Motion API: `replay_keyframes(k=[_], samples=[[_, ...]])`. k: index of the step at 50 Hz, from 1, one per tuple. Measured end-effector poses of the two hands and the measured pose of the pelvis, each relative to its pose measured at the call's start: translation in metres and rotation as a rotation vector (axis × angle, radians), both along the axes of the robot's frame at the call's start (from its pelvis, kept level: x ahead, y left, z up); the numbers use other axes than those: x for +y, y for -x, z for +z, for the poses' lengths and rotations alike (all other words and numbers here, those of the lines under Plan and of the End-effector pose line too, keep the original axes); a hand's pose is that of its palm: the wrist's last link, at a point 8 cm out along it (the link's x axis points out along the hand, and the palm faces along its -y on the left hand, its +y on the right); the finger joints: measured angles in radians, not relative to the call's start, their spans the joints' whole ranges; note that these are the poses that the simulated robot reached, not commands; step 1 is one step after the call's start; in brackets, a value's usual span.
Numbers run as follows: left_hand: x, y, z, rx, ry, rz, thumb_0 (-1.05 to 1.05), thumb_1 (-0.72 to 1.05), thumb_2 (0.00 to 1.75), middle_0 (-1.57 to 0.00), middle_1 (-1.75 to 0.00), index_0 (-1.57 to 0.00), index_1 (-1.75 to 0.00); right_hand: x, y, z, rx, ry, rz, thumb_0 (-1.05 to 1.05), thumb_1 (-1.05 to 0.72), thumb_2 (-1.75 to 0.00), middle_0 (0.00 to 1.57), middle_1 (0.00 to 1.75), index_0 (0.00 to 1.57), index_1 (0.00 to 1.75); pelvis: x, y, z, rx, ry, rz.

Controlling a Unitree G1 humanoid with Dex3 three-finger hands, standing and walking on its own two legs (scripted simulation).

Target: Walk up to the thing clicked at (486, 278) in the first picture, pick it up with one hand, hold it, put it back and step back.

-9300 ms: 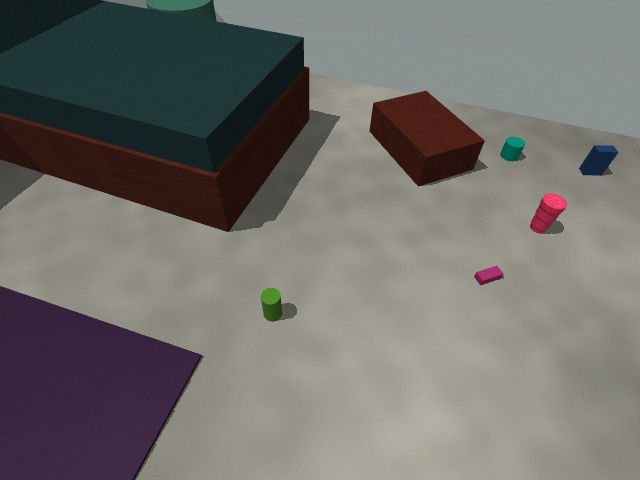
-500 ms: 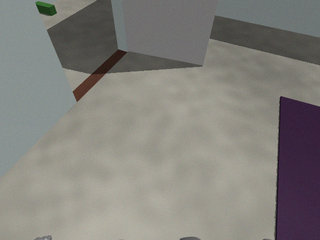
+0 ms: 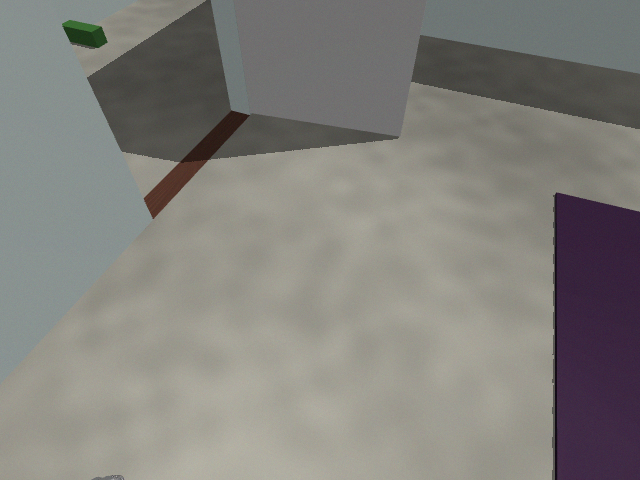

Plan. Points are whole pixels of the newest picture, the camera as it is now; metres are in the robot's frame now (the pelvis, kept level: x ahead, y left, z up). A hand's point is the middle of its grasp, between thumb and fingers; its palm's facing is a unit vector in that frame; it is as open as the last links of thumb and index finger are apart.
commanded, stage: stand
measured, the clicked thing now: out of the picture -0.82 +0.74 -0.76
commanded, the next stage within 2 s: none
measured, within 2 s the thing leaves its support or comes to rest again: neither
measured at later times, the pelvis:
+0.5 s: pelvis +0.01 +0.00 +0.01, yaw +2 degrees
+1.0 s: pelvis +0.02 +0.00 +0.01, yaw +3 degrees
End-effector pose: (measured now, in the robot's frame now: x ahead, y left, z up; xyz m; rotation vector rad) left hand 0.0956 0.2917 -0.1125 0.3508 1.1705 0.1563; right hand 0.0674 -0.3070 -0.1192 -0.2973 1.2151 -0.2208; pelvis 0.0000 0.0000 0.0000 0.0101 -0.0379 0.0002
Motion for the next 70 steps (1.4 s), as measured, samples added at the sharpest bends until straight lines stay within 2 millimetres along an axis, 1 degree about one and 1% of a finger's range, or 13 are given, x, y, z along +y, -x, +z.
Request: replay_keyframes(k=[7,17,24,31,41,55,70], samples=[[-0.002,0.001,0.001,0.005,0.013,0.029,0.0,0.9,0.9,-0.2,-0.3,-0.21,-0.3,0.007,-0.012,0.004,-0.001,-0.01,0.019,0.01,-0.91,-0.9,0.2,0.3,0.21,0.3,-0.001,-0.004,0.005,0.002,0.003,0.017],[0.003,0.018,0.001,0.04,0.005,0.075,0.0,0.91,0.9,-0.2,-0.3,-0.21,-0.3,0.009,-0.028,0.007,-0.013,-0.011,0.039,0.01,-0.91,-0.9,0.2,0.3,0.21,0.3,-0.002,-0.008,0.007,0.003,0.007,0.033],[0.006,0.028,0.001,0.06,0.001,0.096,0.0,0.91,0.9,-0.2,-0.3,-0.21,-0.3,0.009,-0.033,0.008,-0.009,-0.008,0.049,0.01,-0.91,-0.9,0.2,0.3,0.21,0.3,-0.001,-0.009,0.008,0.005,0.009,0.04],[0.007,0.032,0.0,0.07,0.003,0.107,0.0,0.91,0.9,-0.2,-0.3,-0.21,-0.3,0.011,-0.033,0.007,0.005,-0.009,0.052,0.01,-0.91,-0.9,0.2,0.3,0.21,0.3,0.0,-0.011,0.008,0.008,0.009,0.044],[0.008,0.029,-0.001,0.071,0.009,0.108,0.0,0.91,0.9,-0.2,-0.3,-0.21,-0.3,0.014,-0.032,0.006,0.022,-0.01,0.054,0.01,-0.91,-0.9,0.2,0.3,0.21,0.3,0.002,-0.015,0.008,0.011,0.01,0.05],[0.011,0.019,0.001,0.049,0.007,0.109,0.0,0.91,0.9,-0.2,-0.3,-0.21,-0.3,0.017,-0.037,0.007,0.015,-0.006,0.061,0.01,-0.91,-0.9,0.2,0.3,0.21,0.3,0.004,-0.019,0.008,0.009,0.009,0.057],[0.014,0.021,0.0,0.054,0.007,0.111,0.0,0.91,0.9,-0.2,-0.3,-0.21,-0.3,0.019,-0.041,0.008,0.016,-0.003,0.066,0.01,-0.91,-0.9,0.2,0.3,0.21,0.3,0.006,-0.021,0.008,0.01,0.011,0.062]])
